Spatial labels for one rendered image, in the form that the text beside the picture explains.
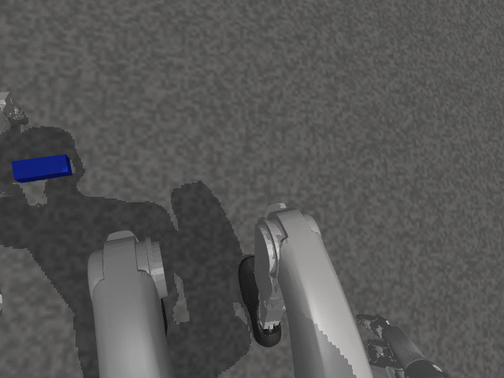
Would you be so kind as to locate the right robot foot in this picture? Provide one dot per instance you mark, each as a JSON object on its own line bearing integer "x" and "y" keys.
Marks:
{"x": 249, "y": 290}

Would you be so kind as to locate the left robot hand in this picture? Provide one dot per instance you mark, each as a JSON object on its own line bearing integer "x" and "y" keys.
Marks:
{"x": 9, "y": 108}

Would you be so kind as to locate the right robot arm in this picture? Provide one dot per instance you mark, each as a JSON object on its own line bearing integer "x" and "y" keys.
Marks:
{"x": 424, "y": 369}

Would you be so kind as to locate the right robot hand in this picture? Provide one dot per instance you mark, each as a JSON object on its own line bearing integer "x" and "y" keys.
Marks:
{"x": 397, "y": 349}

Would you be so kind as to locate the small box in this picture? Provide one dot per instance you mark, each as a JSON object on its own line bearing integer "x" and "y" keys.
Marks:
{"x": 41, "y": 168}

